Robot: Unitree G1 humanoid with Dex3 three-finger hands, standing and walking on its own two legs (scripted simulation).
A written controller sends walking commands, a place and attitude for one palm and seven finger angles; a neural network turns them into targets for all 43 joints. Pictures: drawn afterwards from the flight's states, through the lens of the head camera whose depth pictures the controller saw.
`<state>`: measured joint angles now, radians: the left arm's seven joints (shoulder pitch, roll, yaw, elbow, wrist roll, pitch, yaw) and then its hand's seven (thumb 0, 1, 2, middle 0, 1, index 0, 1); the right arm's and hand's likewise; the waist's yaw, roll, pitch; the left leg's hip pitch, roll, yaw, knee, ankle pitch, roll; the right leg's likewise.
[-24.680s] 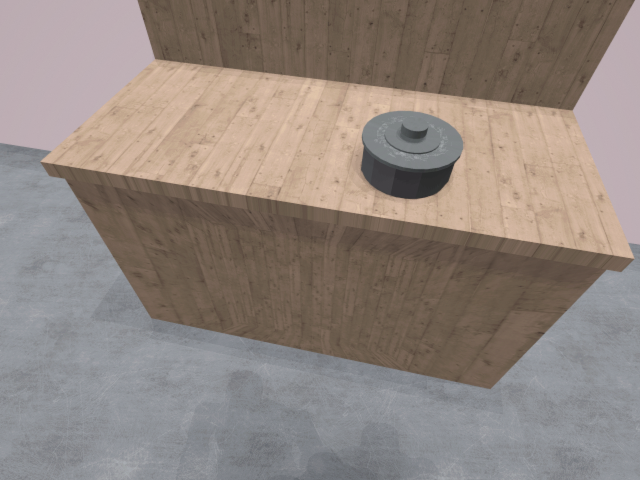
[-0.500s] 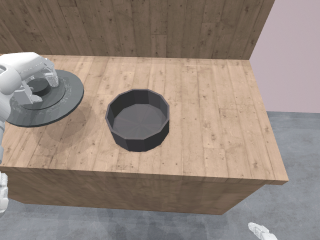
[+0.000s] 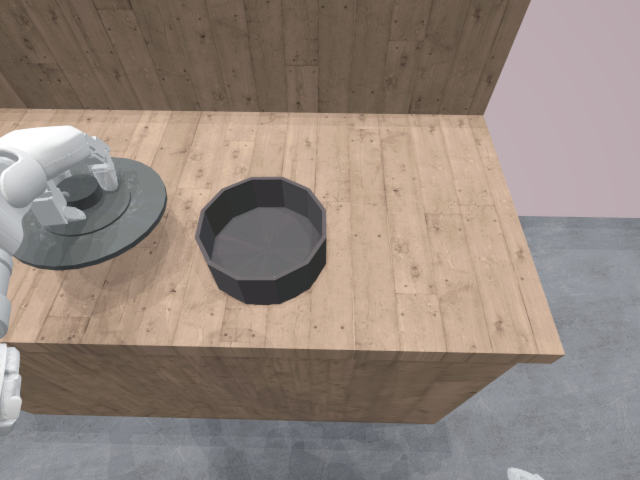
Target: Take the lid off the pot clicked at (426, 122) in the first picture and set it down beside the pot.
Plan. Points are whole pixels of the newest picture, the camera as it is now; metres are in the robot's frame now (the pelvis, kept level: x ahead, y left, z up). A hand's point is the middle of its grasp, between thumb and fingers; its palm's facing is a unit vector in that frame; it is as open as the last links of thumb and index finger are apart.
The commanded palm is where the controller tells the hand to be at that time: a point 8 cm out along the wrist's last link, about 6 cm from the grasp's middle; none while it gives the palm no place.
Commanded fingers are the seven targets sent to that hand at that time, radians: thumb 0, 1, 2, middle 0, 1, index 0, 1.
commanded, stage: lower the lid onto the table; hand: left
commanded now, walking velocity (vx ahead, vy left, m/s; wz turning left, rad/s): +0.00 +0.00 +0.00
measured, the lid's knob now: (79, 192) +0.44 +0.32 +0.09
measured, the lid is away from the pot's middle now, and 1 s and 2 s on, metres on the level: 0.23 0.23 0.24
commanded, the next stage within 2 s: open the fingers wide in 1.60 s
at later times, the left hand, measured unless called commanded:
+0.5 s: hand (71, 220) +0.40 +0.32 +0.09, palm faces -0.43 -0.07 -0.90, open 7.9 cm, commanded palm +0.42 +0.32 +0.15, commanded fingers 0.00 0.55 1.08 -0.87 -0.97 -0.88 -0.97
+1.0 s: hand (89, 224) +0.42 +0.32 +0.05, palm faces -0.47 -0.07 -0.88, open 7.9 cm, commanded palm +0.44 +0.33 +0.11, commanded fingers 0.00 0.55 1.08 -0.87 -0.97 -0.88 -0.97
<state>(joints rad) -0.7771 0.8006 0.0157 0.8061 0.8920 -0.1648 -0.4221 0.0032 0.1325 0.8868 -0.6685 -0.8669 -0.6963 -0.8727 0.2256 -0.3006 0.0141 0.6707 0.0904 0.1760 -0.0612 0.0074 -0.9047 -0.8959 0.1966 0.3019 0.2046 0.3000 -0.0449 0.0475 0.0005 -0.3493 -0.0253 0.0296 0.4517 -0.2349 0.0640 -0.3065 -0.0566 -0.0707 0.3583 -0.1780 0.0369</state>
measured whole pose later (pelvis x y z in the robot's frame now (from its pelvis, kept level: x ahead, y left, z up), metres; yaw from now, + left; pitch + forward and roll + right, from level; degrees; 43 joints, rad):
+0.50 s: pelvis +0.00 +0.00 +0.00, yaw +0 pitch +8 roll -2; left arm -0.74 0.78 0.02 0.86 0.90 -0.21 -0.39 0.00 0.13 0.89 -0.67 -0.87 -0.69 -0.87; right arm 0.21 -0.29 0.01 0.68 0.09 0.18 -0.07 0.01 -0.90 -0.90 0.20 0.30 0.21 0.30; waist -0.03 0.04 -0.01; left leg -0.38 -0.02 0.03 0.49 -0.25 0.06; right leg -0.34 -0.05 -0.07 0.39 -0.19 0.04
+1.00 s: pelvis +0.00 +0.00 -0.01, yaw -2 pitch +11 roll -2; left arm -0.76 0.81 0.05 0.98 0.95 -0.24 -0.33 0.00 0.14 0.89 -0.66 -0.87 -0.69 -0.87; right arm 0.29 -0.30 0.00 0.70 0.09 0.16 -0.09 0.01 -0.90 -0.90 0.20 0.30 0.21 0.30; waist -0.08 0.03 -0.02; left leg -0.46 -0.01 0.05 0.54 -0.28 0.07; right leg -0.42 -0.04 -0.04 0.44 -0.21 0.04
